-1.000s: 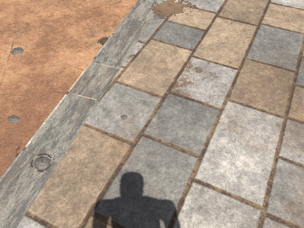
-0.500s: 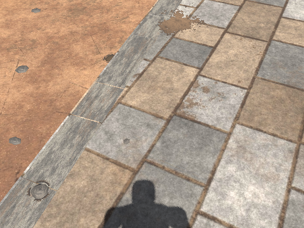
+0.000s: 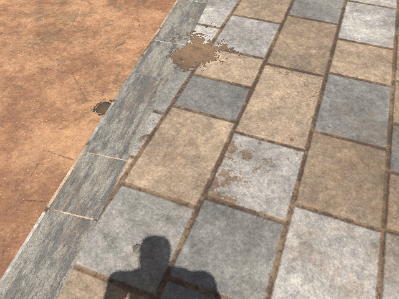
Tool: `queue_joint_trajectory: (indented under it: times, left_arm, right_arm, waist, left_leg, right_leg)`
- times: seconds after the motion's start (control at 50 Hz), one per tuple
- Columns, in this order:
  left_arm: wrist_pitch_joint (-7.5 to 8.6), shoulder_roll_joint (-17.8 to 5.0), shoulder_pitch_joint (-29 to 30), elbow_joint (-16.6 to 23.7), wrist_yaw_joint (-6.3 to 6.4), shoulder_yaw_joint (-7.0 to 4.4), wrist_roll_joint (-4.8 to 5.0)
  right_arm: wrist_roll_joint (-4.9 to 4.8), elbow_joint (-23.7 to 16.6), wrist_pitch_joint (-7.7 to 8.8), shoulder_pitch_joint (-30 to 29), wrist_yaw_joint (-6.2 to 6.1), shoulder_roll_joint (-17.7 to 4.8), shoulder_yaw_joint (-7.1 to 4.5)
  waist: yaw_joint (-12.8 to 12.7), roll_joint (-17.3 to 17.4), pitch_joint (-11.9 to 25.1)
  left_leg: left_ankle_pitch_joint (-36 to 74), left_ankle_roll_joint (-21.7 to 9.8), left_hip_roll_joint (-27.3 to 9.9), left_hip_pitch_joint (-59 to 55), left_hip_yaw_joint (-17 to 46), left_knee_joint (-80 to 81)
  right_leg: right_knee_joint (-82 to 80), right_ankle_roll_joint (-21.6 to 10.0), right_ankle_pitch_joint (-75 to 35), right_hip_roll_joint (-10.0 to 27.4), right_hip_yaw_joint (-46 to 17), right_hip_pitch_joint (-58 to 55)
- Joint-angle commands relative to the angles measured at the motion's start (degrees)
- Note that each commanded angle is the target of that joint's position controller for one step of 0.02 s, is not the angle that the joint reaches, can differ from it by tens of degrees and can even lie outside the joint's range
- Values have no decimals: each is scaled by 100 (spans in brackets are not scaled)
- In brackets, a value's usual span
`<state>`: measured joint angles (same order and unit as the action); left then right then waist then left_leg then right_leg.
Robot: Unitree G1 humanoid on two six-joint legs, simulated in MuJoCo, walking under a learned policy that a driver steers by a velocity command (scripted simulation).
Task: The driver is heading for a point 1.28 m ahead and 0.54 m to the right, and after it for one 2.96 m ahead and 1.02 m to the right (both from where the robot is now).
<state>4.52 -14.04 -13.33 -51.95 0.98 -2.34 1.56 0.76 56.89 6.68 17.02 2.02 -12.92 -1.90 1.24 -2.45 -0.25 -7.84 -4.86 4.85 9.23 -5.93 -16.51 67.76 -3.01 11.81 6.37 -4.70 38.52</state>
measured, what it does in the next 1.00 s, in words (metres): walks ahead, turning right: right foot, then left foot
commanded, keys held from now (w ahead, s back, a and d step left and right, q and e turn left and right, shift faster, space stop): w+e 1.00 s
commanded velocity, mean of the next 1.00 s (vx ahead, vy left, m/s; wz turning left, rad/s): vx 0.50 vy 0.00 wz -0.53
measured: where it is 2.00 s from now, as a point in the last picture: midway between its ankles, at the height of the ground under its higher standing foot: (322, 196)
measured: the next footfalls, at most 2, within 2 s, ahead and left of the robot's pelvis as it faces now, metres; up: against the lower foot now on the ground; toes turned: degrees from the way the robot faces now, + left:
right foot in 0.34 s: +0.34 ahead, -0.18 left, +0.00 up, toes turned -13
left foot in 0.82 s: +0.67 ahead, -0.08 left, +0.00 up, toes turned -30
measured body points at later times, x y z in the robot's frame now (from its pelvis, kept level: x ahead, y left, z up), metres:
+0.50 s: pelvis +0.28 -0.10 -0.01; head +0.31 -0.12 +0.44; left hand +0.44 +0.13 -0.12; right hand +0.33 -0.39 -0.13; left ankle +0.27 +0.07 -0.65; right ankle +0.30 -0.17 -0.74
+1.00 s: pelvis +0.56 -0.14 +0.00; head +0.58 -0.14 +0.45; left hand +0.80 +0.03 -0.12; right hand +0.51 -0.43 -0.11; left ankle +0.63 -0.07 -0.74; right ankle +0.46 -0.25 -0.65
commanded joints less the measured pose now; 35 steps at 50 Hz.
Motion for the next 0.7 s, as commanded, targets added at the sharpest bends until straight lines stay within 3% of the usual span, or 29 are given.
queue_joint_trajectory:
  times: [0.02, 0.12, 0.22, 0.26, 0.28, 0.3, 0.32, 0.34, 0.36, 0.38, 0.4, 0.42, 0.44, 0.46, 0.5, 0.56, 0.62, 0.7]
  left_arm:
    - [-52, -249, -363, 200, 27, -94, -50]
    - [31, -131, 600, 545, -129, -56, -61]
    - [26, -63, 1402, 1046, -341, 6, -35]
    - [22, -135, 1395, 1216, -423, -21, -26]
    - [16, -232, 1219, 1251, -451, -68, -24]
    - [8, -390, 761, 1198, -463, -161, -17]
    - [6, -665, -133, 986, -451, -330, 3]
    - [-31, -1250, -1187, 766, -345, -573, -9]
    - [-26, -1930, -1260, 796, -291, -676, -16]
    - [8, -1458, -1568, 863, -269, -559, -81]
    - [41, -1112, -1316, 851, -242, -473, -130]
    - [49, -900, -819, 972, -232, -406, -90]
    - [37, -724, -332, 1136, -242, -344, -97]
    - [35, -591, -82, 1244, -239, -287, -141]
    - [44, -679, -19, 1292, -219, -300, -112]
    - [49, -944, -282, 1263, -103, -376, -65]
    - [-4, -979, -556, 1219, -39, -395, -31]
    - [-35, -981, -863, 1128, -36, -401, 3]
  right_arm:
    - [29, -251, 127, -257, -108, -675, -108]
    - [-30, -184, 63, 70, -245, -858, -113]
    - [-101, -31, -132, 522, -281, -994, -156]
    - [-127, -85, -222, 411, -292, -1095, -190]
    - [-124, -153, -259, 290, -306, -1177, -211]
    - [-112, -219, -304, 183, -328, -1248, -233]
    - [-106, -296, -351, 70, -348, -1236, -223]
    - [-65, -465, -313, 73, -361, -1147, -171]
    - [106, -750, -97, 693, -219, -185, 125]
    - [-141, -853, 202, 179, -127, -736, 24]
    - [-338, -1066, 338, -444, -93, -1008, -64]
    - [-273, -1139, 377, -631, -121, -961, -41]
    - [-158, -1097, 339, -643, -168, -958, -84]
    - [-118, -1110, 245, -515, -177, -989, -134]
    - [-44, -1200, 76, -406, -174, -834, -152]
    - [37, -1459, -13, -948, -224, -684, -122]
    - [0, -1664, 7, -1625, -207, -534, -67]
    - [-101, -1932, 58, -2125, -153, -707, -116]
  waist:
    - [-263, 479, -290]
    - [80, 391, -317]
    - [368, 374, -575]
    - [243, 491, -507]
    - [94, 630, -324]
    - [-181, 761, 6]
    - [-665, 692, 490]
    - [-1092, 186, 1082]
    - [-441, -1344, 1717]
    - [-834, -911, 2425]
    - [-880, -680, 1565]
    - [-627, -38, 1100]
    - [-350, 315, 769]
    - [-125, 307, 624]
    - [61, 254, 428]
    - [-30, 147, 156]
    - [-301, -118, 77]
    - [-498, -300, 53]
  left_leg:
    - [672, -850, -1696, 560, 865, 1163]
    - [936, -593, -1731, -243, 317, 1106]
    - [1193, -481, -2082, -1425, 85, 671]
    - [2156, -366, -2159, -1627, -79, 221]
    - [3231, -286, -2143, -1599, -214, -183]
    - [4310, -197, -2091, -1503, -362, -897]
    - [4783, -39, -1869, -1171, -558, -2087]
    - [3460, 225, -1587, 222, -608, -3876]
    - [-1962, 575, -362, 2902, -161, -6000]
    - [-2407, 455, -247, 3645, 1100, -6729]
    - [-1906, 274, -589, 4174, 1188, -6660]
    - [-1380, 215, -868, 3952, 1153, -6154]
    - [-1123, 262, -1047, 3481, 1100, -5649]
    - [-1003, 310, -1171, 3028, 1132, -5345]
    - [-892, 484, -1171, 2730, 1026, -4822]
    - [-101, 738, -1005, 2750, 855, -3640]
    - [1036, 738, -710, 2401, 796, -2188]
    - [1295, 649, -523, 2114, 925, -1395]
  right_leg:
    - [-454, 83, -858, 188, -292, 206]
    - [-2186, 73, -1930, 35, 75, 357]
    - [-2941, -47, -1225, -35, 445, 782]
    - [-3091, -205, -569, -192, 713, 495]
    - [-3123, -312, -281, -391, 929, 15]
    - [-3139, -434, -108, -657, 1137, -728]
    - [-3482, -623, -375, -968, 1230, -1957]
    - [-3715, -988, -452, -431, 110, -3822]
    - [-4153, -2094, -25, 1136, -3169, -5955]
    - [-5030, -2322, 278, 1444, -4456, -6448]
    - [-5001, -1923, -185, 1182, -3496, -6004]
    - [-4989, -1665, -710, 920, -2661, -5085]
    - [-5088, -1504, -1315, 701, -2090, -4143]
    - [-5251, -1436, -1620, 521, -1759, -3538]
    - [-5450, -1461, -1977, 358, -1473, -2926]
    - [-5576, -1398, -2182, 111, -1022, -2466]
    - [-5435, -1094, -1620, -184, -810, -2336]
    - [-5144, -922, -981, -3, -1309, -2662]
Keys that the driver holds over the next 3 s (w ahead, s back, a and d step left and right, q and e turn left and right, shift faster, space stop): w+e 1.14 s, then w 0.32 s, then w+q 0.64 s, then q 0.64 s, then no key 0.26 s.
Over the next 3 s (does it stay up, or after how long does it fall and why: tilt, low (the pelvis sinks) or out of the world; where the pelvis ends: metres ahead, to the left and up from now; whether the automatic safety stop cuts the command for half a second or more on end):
stays up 1.20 -0.58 0.00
